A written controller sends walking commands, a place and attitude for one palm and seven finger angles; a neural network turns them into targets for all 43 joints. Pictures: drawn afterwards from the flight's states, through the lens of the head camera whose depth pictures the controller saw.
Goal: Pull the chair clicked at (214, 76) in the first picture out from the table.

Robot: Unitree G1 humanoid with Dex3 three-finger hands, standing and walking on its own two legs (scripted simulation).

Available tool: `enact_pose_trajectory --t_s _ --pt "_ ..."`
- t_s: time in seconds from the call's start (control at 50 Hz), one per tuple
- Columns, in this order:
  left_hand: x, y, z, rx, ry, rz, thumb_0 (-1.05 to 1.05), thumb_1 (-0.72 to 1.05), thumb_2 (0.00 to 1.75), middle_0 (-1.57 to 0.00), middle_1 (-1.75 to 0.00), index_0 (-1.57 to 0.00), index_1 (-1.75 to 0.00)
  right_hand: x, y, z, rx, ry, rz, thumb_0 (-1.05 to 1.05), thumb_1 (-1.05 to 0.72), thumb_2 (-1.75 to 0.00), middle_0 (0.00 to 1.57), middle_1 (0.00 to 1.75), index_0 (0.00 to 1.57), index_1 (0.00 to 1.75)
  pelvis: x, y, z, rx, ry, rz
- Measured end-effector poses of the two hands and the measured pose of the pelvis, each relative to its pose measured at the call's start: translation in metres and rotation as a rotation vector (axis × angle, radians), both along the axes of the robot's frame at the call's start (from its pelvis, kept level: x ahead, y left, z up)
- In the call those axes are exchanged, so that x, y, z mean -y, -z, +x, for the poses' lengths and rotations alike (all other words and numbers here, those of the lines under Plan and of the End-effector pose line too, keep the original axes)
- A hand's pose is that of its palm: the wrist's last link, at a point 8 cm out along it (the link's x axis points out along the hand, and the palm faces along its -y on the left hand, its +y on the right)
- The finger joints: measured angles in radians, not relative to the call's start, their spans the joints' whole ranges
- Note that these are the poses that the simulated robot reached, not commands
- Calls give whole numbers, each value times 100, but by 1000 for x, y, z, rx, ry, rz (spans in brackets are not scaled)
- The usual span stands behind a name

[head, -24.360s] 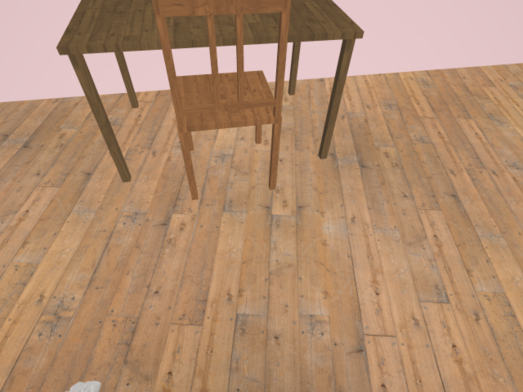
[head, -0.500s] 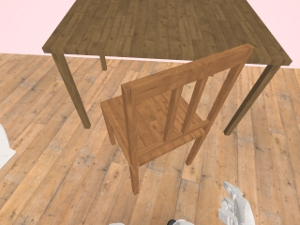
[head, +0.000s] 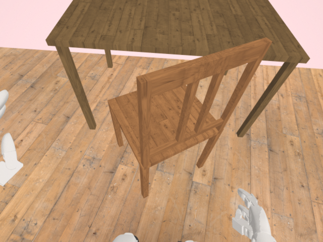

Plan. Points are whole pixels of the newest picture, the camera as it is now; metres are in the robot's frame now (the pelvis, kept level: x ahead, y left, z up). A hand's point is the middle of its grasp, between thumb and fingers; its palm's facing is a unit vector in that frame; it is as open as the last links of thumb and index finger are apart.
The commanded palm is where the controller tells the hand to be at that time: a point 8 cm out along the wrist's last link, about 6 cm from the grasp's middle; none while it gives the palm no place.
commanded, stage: step back with the hand held close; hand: left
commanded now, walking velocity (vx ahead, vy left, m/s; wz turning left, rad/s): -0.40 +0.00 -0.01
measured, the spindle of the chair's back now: (185, 114) +0.52 -0.06 -0.06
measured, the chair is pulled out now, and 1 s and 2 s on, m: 0.20 0.20 0.20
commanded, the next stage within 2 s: stop stepping back and stand still in 0.22 s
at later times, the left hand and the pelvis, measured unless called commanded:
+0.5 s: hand out of the picture +0.10 +0.27 +0.17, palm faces +0.40 -0.79 -0.47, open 7.4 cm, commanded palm +0.06 +0.31 +0.19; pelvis -0.09 +0.01 +0.00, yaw -1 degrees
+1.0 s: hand out of the picture +0.09 +0.27 +0.17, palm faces +0.38 -0.80 -0.47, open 7.4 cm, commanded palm +0.04 +0.31 +0.19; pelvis -0.11 +0.01 +0.01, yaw -1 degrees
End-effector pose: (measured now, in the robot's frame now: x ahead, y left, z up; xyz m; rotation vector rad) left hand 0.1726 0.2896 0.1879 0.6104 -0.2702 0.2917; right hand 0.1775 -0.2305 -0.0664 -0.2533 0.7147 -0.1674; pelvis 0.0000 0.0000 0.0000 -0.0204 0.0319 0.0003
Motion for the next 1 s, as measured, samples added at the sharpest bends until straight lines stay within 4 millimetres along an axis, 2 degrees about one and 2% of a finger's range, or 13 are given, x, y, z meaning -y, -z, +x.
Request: enact_pose_trajectory --t_s 0.12,0.26,0.34,0.4,0.46,0.5,0.56,0.62,0.7,0.82,0.9,1.0 --pt "-3 -9 -26 31 17 52 1 88 90 -21 -30 -22 -31 1 -7 -19 48 -1 -3 1 -90 -90 21 30 21 30 -3 2 -20 9 -4 -6" --pt "-26 -3 -53 68 -29 -9 1 88 90 -21 -30 -22 -31 1 -1 -66 -7 45 -43 1 -90 -90 21 30 21 30 -19 4 -43 30 -13 -36" --pt "-33 -6 -71 70 -52 -23 1 89 90 -21 -30 -22 -31 -9 0 -90 -18 42 -19 1 -90 -90 20 30 21 30 -17 0 -56 33 -39 -61" --pt "-31 -6 -89 59 -76 -45 1 89 90 -21 -30 -21 -30 -16 0 -101 -8 17 14 2 -90 -90 20 30 21 30 -13 -2 -65 20 -22 -50" --pt "-21 -1 -104 31 -74 -37 1 89 90 -21 -30 -21 -30 -19 6 -108 10 -18 38 2 -90 -90 21 30 21 30 -8 2 -80 10 15 -7" --pt "-16 -1 -109 20 -60 -60 1 89 90 -21 -30 -21 -30 -19 9 -115 -7 -31 38 1 -90 -90 21 30 21 30 -10 0 -88 33 16 -14" --pt "-18 -2 -111 33 -61 -98 1 89 90 -21 -30 -21 -31 -19 6 -127 -27 -7 35 2 -90 -90 21 30 21 30 -13 -6 -87 38 20 4" --pt "-29 2 -107 53 -78 -116 1 88 90 -21 -30 -22 -31 -16 3 -132 -1 14 7 2 -90 -90 21 30 21 30 -20 -3 -86 30 5 -15" --pt "-41 7 -103 19 -93 -132 1 89 90 -21 -30 -21 -30 -18 -8 -137 20 37 -1 2 -90 -90 21 30 21 30 -24 -9 -94 47 23 18" --pt "-25 3 -109 -21 -39 -90 1 89 90 -21 -30 -21 -30 -19 -20 -140 79 14 11 2 -90 -90 21 30 21 30 -19 -13 -106 49 36 25" --pt "-18 0 -119 -35 -30 -79 1 89 90 -21 -30 -21 -30 -15 -17 -141 62 5 20 1 -90 -90 21 30 21 30 -15 -15 -108 45 26 6" --pt "-21 3 -125 -53 -80 -86 1 89 90 -21 -30 -21 -30 -7 -9 -142 26 13 18 1 -90 -90 21 30 21 30 -12 -15 -106 48 26 -3"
